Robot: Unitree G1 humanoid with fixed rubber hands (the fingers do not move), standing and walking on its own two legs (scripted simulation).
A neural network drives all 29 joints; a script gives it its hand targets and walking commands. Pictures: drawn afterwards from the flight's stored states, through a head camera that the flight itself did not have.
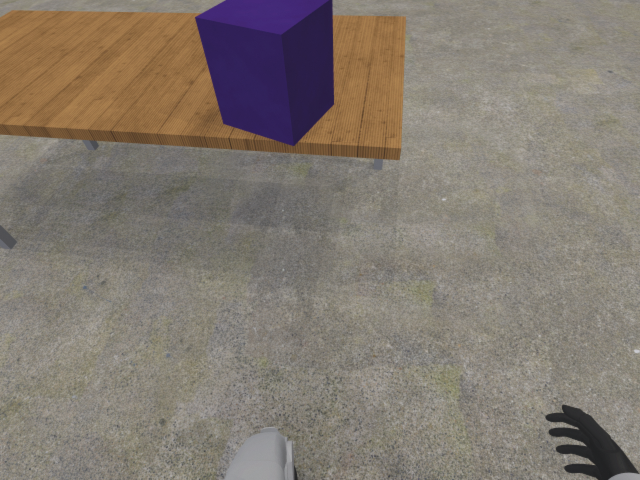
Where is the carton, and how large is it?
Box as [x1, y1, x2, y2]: [195, 0, 333, 145]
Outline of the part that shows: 196,16 195,18 223,123 294,145 333,104 331,0 225,0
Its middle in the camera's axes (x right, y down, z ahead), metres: -0.11 -0.40 +0.90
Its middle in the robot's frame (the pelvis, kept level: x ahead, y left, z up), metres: +0.94 +0.16 +0.05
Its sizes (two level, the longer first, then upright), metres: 0.210 0.200 0.250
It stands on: a table, 0.64 m high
